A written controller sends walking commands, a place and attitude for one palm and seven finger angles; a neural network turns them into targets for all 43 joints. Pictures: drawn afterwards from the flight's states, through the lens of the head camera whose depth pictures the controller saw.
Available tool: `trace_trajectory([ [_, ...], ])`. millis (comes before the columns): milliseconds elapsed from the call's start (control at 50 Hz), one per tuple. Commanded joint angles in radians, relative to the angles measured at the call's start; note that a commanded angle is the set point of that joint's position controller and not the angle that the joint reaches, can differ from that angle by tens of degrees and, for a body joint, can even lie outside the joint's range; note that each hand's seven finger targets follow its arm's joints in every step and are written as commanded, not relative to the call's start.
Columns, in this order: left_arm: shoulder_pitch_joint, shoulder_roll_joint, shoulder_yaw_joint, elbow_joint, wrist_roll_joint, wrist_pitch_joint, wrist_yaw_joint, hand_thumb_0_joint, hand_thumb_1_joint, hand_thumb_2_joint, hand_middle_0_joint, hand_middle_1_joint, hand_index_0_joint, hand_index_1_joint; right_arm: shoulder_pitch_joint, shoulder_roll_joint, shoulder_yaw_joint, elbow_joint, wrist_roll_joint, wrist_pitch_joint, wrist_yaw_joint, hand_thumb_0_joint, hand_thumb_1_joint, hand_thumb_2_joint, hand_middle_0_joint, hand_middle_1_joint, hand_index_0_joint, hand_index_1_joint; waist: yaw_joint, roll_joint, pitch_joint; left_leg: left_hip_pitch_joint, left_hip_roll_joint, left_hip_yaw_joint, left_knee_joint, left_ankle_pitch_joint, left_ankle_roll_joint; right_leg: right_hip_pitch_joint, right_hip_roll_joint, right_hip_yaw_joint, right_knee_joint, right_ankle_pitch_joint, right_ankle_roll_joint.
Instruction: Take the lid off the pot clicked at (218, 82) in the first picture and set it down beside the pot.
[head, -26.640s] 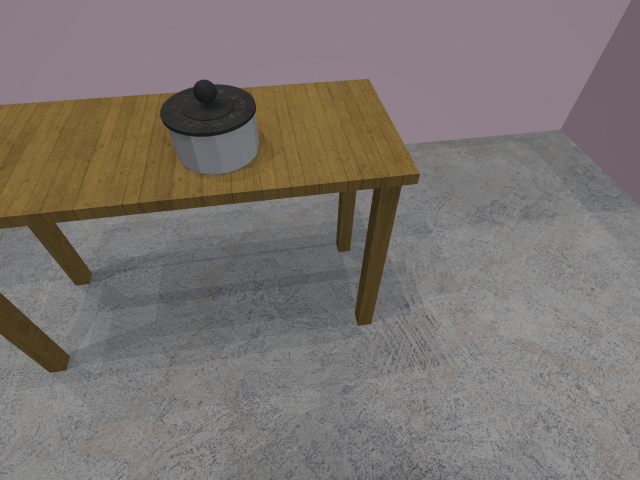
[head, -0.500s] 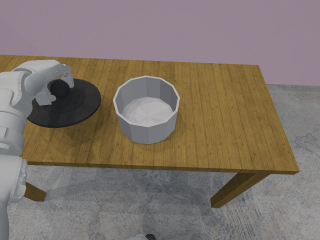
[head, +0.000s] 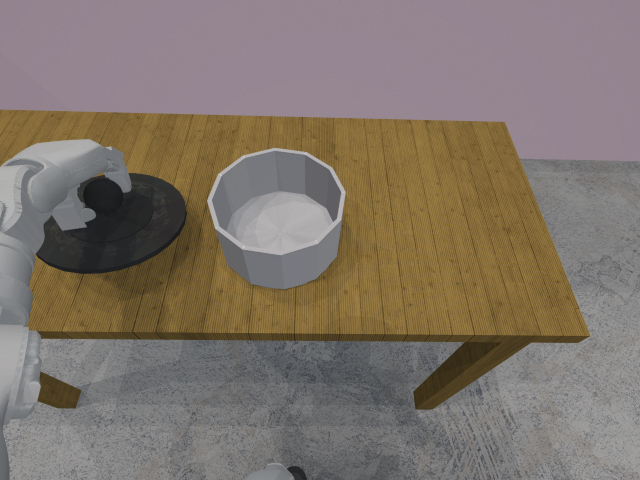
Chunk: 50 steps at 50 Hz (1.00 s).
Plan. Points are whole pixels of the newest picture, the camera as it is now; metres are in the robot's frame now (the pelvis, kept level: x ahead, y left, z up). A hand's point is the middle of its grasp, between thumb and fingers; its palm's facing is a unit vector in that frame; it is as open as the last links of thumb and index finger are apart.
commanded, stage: lower the lid onto the table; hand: left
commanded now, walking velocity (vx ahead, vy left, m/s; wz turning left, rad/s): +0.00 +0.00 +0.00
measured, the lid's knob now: (103, 196) +0.47 +0.29 +0.05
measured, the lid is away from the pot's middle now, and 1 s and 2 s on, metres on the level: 0.24 0.23 0.23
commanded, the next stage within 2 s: open the fingers wide in 0.64 s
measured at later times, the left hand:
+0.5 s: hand (91, 220) +0.43 +0.30 +0.04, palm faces -0.46 -0.05 -0.89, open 8.1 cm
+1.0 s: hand (93, 239) +0.42 +0.30 +0.02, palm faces -0.42 -0.04 -0.91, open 8.1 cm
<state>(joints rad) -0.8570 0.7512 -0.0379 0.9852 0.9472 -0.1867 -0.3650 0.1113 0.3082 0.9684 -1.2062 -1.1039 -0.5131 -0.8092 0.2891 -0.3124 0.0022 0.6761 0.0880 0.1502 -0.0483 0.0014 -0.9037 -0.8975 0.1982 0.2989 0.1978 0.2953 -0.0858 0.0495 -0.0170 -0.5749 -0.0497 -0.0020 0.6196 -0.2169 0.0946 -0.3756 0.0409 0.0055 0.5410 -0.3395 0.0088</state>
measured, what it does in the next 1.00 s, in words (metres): stands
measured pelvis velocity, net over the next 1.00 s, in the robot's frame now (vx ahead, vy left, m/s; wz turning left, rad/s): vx -0.01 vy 0.02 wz -0.01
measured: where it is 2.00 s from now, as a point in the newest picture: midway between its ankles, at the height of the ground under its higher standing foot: outside the picture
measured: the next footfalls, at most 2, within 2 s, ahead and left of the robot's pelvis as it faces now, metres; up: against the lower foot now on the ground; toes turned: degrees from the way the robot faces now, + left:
none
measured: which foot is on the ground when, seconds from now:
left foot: down 0.00-1.00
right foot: down 0.00-1.00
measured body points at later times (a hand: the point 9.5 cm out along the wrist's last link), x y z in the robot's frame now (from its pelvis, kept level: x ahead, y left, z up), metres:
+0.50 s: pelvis -0.01 +0.01 -0.01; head +0.08 +0.03 +0.43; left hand +0.45 +0.30 +0.10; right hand +0.03 -0.27 -0.13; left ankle +0.05 +0.05 -0.73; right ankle -0.05 -0.14 -0.72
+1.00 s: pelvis -0.01 +0.02 -0.01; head +0.06 +0.03 +0.43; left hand +0.43 +0.30 +0.07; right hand +0.02 -0.26 -0.13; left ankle +0.05 +0.05 -0.73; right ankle -0.05 -0.14 -0.72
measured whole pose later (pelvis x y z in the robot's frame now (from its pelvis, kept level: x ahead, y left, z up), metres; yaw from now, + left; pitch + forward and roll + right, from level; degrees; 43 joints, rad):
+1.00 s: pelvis -0.01 +0.02 -0.01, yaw +0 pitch +12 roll -5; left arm -0.79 0.66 -0.08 0.97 0.99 -0.17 -0.20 0.08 0.28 0.92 -1.09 -1.07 -0.52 -0.84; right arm 0.32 -0.29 -0.01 0.69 0.08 0.18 -0.03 0.00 -0.90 -0.90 0.20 0.30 0.20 0.30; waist -0.07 0.06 -0.05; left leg -0.69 -0.05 0.01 0.72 -0.24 0.12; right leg -0.49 0.04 0.00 0.65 -0.37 -0.01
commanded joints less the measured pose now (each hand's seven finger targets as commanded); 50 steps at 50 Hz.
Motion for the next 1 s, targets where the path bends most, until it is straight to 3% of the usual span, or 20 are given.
trace_trajectory([
  [0,-0.508,0.365,0.126,-0.225,-0.022,-0.008,0.061,0.000,0.597,1.113,-1.216,-1.105,-0.755,-0.941,0.071,-0.178,-0.065,-0.066,-0.002,-0.016,-0.009,0.000,-0.900,-0.900,0.200,0.300,0.200,0.300,0.000,0.089,-0.465,0.580,0.042,-0.079,0.000,0.302,-0.003,-0.193,0.027,-0.050,-0.061,0.250,-0.060],
  [40,-0.536,0.340,0.104,-0.267,-0.024,-0.016,0.062,0.000,0.597,1.113,-1.216,-1.105,-0.755,-0.941,0.069,-0.175,-0.069,-0.066,-0.003,-0.020,-0.007,0.000,-0.900,-0.900,0.200,0.300,0.200,0.300,-0.004,0.105,-0.470,0.592,0.046,-0.080,0.009,0.339,-0.005,-0.199,0.021,-0.048,-0.056,0.266,-0.063],
  [120,-0.507,0.322,0.097,-0.215,-0.024,-0.013,0.070,0.000,0.597,1.113,-1.216,-1.105,-0.755,-0.941,0.082,-0.175,-0.070,-0.060,-0.002,-0.015,-0.011,0.000,-0.900,-0.900,0.200,0.300,0.200,0.300,-0.010,0.091,-0.452,0.583,0.050,-0.089,0.005,0.265,-0.006,-0.238,0.027,-0.053,-0.053,0.203,-0.061],
  [180,-0.519,0.345,0.105,-0.194,-0.021,-0.017,0.076,0.000,0.597,1.113,-1.216,-1.105,-0.755,-0.941,0.090,-0.181,-0.065,-0.051,0.000,-0.017,-0.015,0.000,-0.900,-0.900,0.200,0.300,0.200,0.300,-0.012,0.074,-0.438,0.550,0.049,-0.089,0.008,0.236,-0.006,-0.241,0.027,-0.051,-0.045,0.198,-0.061],
  [240,-0.581,0.325,0.088,-0.278,-0.011,-0.028,0.086,0.000,0.597,1.113,-1.216,-1.105,-0.755,-0.941,0.088,-0.176,-0.070,-0.054,-0.006,-0.027,-0.016,0.000,-0.900,-0.900,0.200,0.300,0.200,0.300,-0.010,0.151,-0.484,0.612,0.057,-0.101,0.016,0.292,-0.013,-0.271,0.024,-0.052,-0.034,0.206,-0.068],
  [260,-0.579,0.356,0.117,-0.303,-0.007,-0.033,0.094,0.000,0.597,1.113,-1.216,-1.105,-0.755,-0.941,0.100,-0.179,-0.071,-0.051,-0.011,-0.024,-0.016,0.000,-0.900,-0.900,0.200,0.300,0.200,0.300,-0.005,0.162,-0.530,0.657,0.060,-0.115,0.020,0.321,-0.017,-0.274,0.030,-0.054,-0.030,0.205,-0.067],
  [340,-0.539,0.281,0.075,-0.219,-0.016,-0.024,0.108,0.000,0.597,1.113,-1.216,-1.105,-0.755,-0.941,0.110,-0.178,-0.074,-0.044,-0.011,-0.028,-0.011,0.000,-0.900,-0.900,0.200,0.300,0.200,0.300,-0.012,0.111,-0.466,0.602,0.065,-0.123,0.011,0.251,-0.023,-0.316,0.027,-0.059,-0.026,0.165,-0.069],
  [360,-0.529,0.307,0.097,-0.200,-0.009,-0.018,0.116,0.000,0.597,1.113,-1.216,-1.105,-0.755,-0.941,0.114,-0.184,-0.074,-0.039,-0.012,-0.022,-0.011,0.000,-0.900,-0.900,0.200,0.300,0.200,0.300,-0.010,0.093,-0.474,0.599,0.063,-0.126,0.014,0.239,-0.021,-0.316,0.032,-0.058,-0.023,0.160,-0.068],
  [460,-0.549,0.293,0.086,-0.210,0.011,-0.008,0.140,0.000,0.597,1.113,-1.216,-1.105,-0.755,-0.941,0.116,-0.178,-0.074,-0.040,-0.017,-0.019,-0.003,0.000,-0.900,-0.900,0.200,0.300,0.200,0.300,-0.006,0.136,-0.498,0.605,0.061,-0.130,0.029,0.277,-0.034,-0.329,0.035,-0.058,-0.008,0.165,-0.072],
  [580,-0.520,0.296,0.092,-0.134,0.018,0.006,0.163,0.000,0.597,1.113,-1.216,-1.105,-0.755,-0.941,0.134,-0.181,-0.074,-0.037,-0.013,-0.019,-0.002,0.000,-0.900,-0.900,0.200,0.300,0.200,0.300,-0.011,0.086,-0.473,0.555,0.064,-0.135,0.029,0.199,-0.032,-0.349,0.037,-0.057,0.003,0.127,-0.069],
  [660,-0.531,0.309,0.101,-0.150,0.030,-0.002,0.169,0.000,0.597,1.113,-1.216,-1.105,-0.755,-0.941,0.139,-0.183,-0.075,-0.037,-0.017,-0.022,-0.008,0.000,-0.900,-0.900,0.200,0.300,0.200,0.300,-0.009,0.111,-0.489,0.566,0.068,-0.147,0.036,0.199,-0.040,-0.369,0.039,-0.059,0.014,0.120,-0.072],
  [700,-0.515,0.234,0.040,-0.088,0.026,0.011,0.170,0.000,0.597,1.113,-1.216,-1.105,-0.755,-0.941,0.147,-0.181,-0.075,-0.030,-0.012,-0.023,-0.006,0.000,-0.900,-0.900,0.200,0.300,0.200,0.300,-0.025,0.089,-0.431,0.532,0.071,-0.152,0.027,0.113,-0.037,-0.417,0.041,-0.061,0.012,0.070,-0.068],
  [720,-0.334,0.217,0.075,-0.086,0.018,0.004,0.168,0.000,0.597,1.113,-1.216,-1.105,-0.755,-0.941,0.131,-0.162,-0.081,-0.062,-0.015,-0.023,0.009,0.000,-0.900,-0.900,0.200,0.300,0.200,0.300,0.015,0.106,-0.447,0.527,0.065,-0.152,0.026,0.143,-0.044,-0.374,0.039,-0.064,0.015,0.066,-0.077],
  [740,-0.344,0.258,0.118,-0.201,0.019,-0.028,0.169,0.000,0.582,1.101,-1.194,-1.100,-0.744,-0.939,0.115,-0.169,-0.082,-0.075,-0.023,-0.016,0.011,0.000,-0.900,-0.900,0.200,0.300,0.200,0.300,0.027,0.125,-0.497,0.559,0.074,-0.153,0.035,0.226,-0.053,-0.355,0.032,-0.055,0.019,0.108,-0.083],
  [780,-0.427,0.223,0.073,-0.268,0.026,-0.031,0.183,0.000,0.552,1.078,-1.151,-1.087,-0.724,-0.935,0.102,-0.163,-0.084,-0.065,-0.024,0.006,0.015,0.000,-0.900,-0.900,0.200,0.300,0.200,0.300,0.006,0.154,-0.504,0.592,0.076,-0.156,0.049,0.260,-0.057,-0.384,0.038,-0.058,0.024,0.112,-0.077],
  [820,-0.430,0.253,0.094,-0.227,0.021,-0.015,0.203,0.000,0.521,1.056,-1.108,-1.074,-0.704,-0.930,0.112,-0.169,-0.084,-0.061,-0.020,0.013,0.014,0.000,-0.900,-0.900,0.200,0.300,0.200,0.300,0.000,0.112,-0.466,0.573,0.079,-0.170,0.033,0.183,-0.053,-0.395,0.042,-0.059,0.021,0.079,-0.074],
  [860,-0.454,0.275,0.109,-0.248,0.019,-0.008,0.216,0.000,0.489,1.035,-1.066,-1.060,-0.685,-0.924,0.107,-0.171,-0.081,-0.059,-0.021,0.010,0.011,0.000,-0.900,-0.900,0.200,0.300,0.200,0.300,0.006,0.129,-0.481,0.579,0.076,-0.172,0.027,0.169,-0.050,-0.391,0.039,-0.056,0.022,0.080,-0.076],
  [920,-0.471,0.208,0.053,-0.252,0.015,0.011,0.224,0.000,0.440,1.008,-1.004,-1.036,-0.657,-0.913,0.102,-0.168,-0.080,-0.055,-0.014,0.006,0.011,0.000,-0.900,-0.900,0.200,0.300,0.200,0.300,-0.006,0.129,-0.462,0.587,0.081,-0.187,0.013,0.102,-0.054,-0.414,0.036,-0.056,0.024,0.050,-0.074],
  [940,-0.492,0.207,0.055,-0.283,0.012,0.008,0.222,0.000,0.423,0.999,-0.983,-1.027,-0.648,-0.908,0.097,-0.168,-0.081,-0.057,-0.015,-0.002,0.010,0.000,-0.900,-0.900,0.200,0.300,0.200,0.300,0.000,0.150,-0.472,0.604,0.083,-0.191,0.011,0.126,-0.057,-0.415,0.032,-0.054,0.027,0.063,-0.078],
  [980,-0.462,0.238,0.078,-0.250,0.012,0.018,0.227,0.000,0.389,0.983,-0.943,-1.010,-0.631,-0.899,0.100,-0.169,-0.078,-0.055,-0.013,-0.001,0.007,0.000,-0.900,-0.900,0.200,0.300,0.200,0.300,0.000,0.114,-0.473,0.588,0.079,-0.184,0.012,0.091,-0.049,-0.395,0.033,-0.052,0.021,0.052,-0.074],
])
